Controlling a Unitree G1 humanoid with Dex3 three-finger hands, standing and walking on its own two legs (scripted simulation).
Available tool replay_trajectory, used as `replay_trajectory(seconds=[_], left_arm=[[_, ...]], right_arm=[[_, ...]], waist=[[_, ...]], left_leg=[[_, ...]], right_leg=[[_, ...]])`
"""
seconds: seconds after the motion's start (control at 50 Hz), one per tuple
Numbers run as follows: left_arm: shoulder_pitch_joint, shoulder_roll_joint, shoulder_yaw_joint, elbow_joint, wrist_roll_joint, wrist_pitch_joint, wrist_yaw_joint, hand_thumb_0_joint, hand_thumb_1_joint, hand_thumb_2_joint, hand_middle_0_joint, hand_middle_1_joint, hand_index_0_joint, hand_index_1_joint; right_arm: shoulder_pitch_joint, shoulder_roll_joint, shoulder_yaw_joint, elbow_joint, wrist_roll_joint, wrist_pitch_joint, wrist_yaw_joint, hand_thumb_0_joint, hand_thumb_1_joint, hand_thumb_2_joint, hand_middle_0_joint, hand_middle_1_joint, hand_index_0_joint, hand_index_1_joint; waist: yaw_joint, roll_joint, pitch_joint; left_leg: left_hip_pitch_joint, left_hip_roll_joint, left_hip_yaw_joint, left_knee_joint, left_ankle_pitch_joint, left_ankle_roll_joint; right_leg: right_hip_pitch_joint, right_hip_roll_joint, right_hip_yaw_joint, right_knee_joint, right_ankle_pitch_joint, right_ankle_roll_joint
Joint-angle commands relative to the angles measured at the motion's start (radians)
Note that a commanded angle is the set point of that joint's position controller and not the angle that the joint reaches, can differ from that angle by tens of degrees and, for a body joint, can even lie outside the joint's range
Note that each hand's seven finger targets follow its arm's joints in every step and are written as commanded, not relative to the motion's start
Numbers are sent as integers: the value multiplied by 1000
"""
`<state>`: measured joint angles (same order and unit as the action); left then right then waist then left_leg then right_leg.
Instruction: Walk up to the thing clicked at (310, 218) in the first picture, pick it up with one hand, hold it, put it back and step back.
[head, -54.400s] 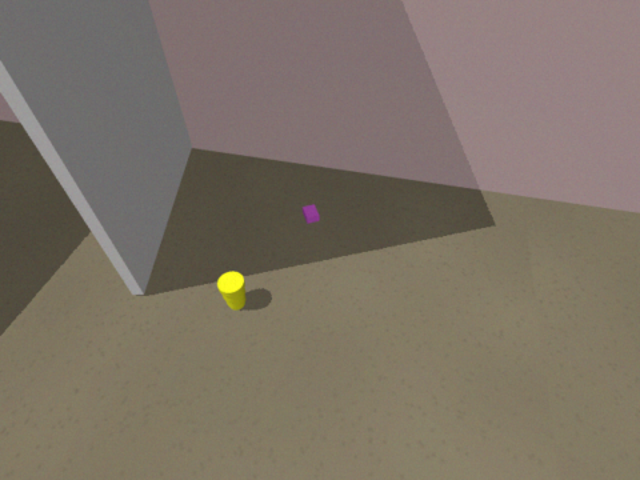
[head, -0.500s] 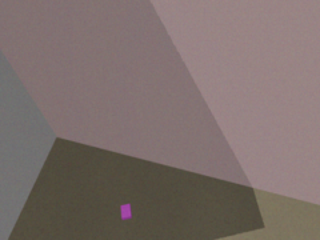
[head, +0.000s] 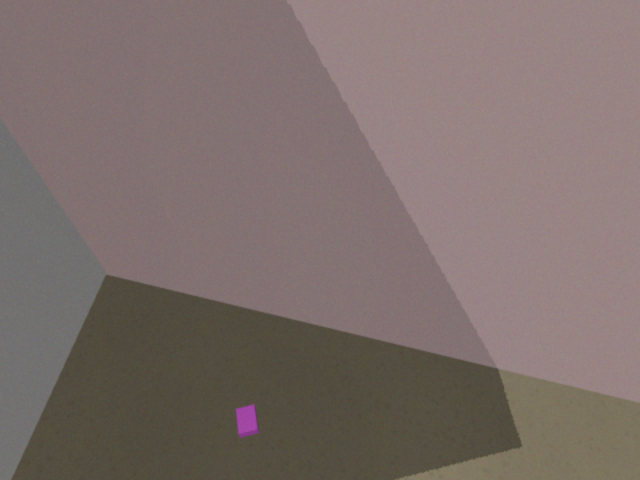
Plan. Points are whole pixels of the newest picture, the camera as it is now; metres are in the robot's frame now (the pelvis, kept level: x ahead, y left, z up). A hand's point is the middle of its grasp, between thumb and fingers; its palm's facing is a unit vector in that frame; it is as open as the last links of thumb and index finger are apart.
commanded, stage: stand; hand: left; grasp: from above
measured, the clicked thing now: (247, 420) +0.44 +0.27 -0.76
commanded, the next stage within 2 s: step back in 1.28 s
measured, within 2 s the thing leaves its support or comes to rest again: neither
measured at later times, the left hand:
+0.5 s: hand out of the picture +0.09 +0.24 -0.16, palm faces -0.01 -0.95 -0.33, open 7.4 cm
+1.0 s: hand out of the picture +0.08 +0.25 -0.16, palm faces -0.02 -0.94 -0.33, open 7.4 cm
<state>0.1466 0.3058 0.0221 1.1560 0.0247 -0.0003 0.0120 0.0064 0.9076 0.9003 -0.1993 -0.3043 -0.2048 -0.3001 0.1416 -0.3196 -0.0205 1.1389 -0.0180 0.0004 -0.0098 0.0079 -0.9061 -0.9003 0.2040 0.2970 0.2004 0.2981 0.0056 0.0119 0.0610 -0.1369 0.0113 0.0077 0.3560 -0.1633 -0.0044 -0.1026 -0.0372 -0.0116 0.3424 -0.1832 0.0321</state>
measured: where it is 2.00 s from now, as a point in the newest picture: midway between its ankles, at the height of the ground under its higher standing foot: outside the picture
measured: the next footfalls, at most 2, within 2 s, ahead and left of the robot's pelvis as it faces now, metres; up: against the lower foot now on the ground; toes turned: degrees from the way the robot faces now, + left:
left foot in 1.94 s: -0.11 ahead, +0.10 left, +0.00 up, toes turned +1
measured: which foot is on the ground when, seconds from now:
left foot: down 0.00-1.00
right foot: down 0.00-1.00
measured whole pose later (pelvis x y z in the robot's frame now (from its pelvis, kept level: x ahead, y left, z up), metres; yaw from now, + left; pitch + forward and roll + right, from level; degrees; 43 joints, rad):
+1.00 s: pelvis +0.01 +0.00 +0.00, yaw -1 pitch -2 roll +0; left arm 0.12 0.33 0.02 1.15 0.02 0.00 0.00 0.01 0.91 0.90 -0.20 -0.30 -0.20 -0.30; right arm 0.12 -0.33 -0.01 1.14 -0.01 -0.01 0.00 0.01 -0.91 -0.90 0.20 0.30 0.20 0.30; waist 0.00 0.00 0.05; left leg -0.12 0.01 0.02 0.33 -0.17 -0.01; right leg -0.09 -0.04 0.00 0.31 -0.18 0.03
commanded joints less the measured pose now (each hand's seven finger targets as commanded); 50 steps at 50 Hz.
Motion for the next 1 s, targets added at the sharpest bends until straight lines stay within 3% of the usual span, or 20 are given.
replay_trajectory(seconds=[0.0,0.06,0.38,0.5,0.74,0.88,0.98], left_arm=[[-43,204,38,-52,-2,-24,15,0,900,900,-200,-300,-200,-301],[-45,206,38,-48,-3,-22,15,0,900,900,-200,-300,-200,-301],[-66,205,36,-54,-8,-26,12,0,900,900,-200,-300,-200,-301],[-80,214,38,-58,-9,-23,10,0,900,900,-200,-300,-200,-301],[-80,220,37,-61,-10,-26,6,0,900,900,-200,-300,-200,-301],[-82,229,39,-66,-11,-25,4,0,900,900,-200,-300,-200,-300],[-71,227,35,-67,-10,-25,3,0,900,900,-200,-300,-200,-300]], right_arm=[[-51,-188,-31,-55,-3,-24,-10,0,-900,-900,200,300,200,300],[-47,-196,-31,-50,-3,-22,-10,0,-900,-900,200,300,200,300],[-59,-208,-25,-49,3,-32,-13,0,-900,-900,200,300,200,300],[-64,-210,-25,-44,1,-30,-12,0,-900,-900,200,300,200,300],[-77,-212,-26,-51,2,-33,-5,0,-900,-900,200,300,200,300],[-63,-215,-26,-48,1,-32,-4,0,-900,-900,200,300,200,300],[-70,-218,-26,-50,2,-33,-5,0,-900,-900,200,300,200,300]], waist=[[-1,-15,-41],[-2,-9,-41],[-5,-20,-101],[-6,-7,-74],[-4,-9,-74],[-11,3,-67],[-3,-7,-81]], left_leg=[[5,99,-92,-77,-1,22],[0,104,-94,-77,-25,26],[56,121,-78,-50,200,27],[33,119,-78,-70,125,21],[43,119,-83,-82,128,21],[19,115,-83,-96,49,17],[38,122,-85,-83,103,23]], right_leg=[[-30,-82,80,-67,36,-39],[-28,-85,84,-71,28,-40],[27,-93,73,-51,204,-37],[17,-92,79,-66,140,-39],[4,-89,74,-67,121,-41],[2,-90,83,-75,75,-44],[3,-93,83,-69,108,-46]])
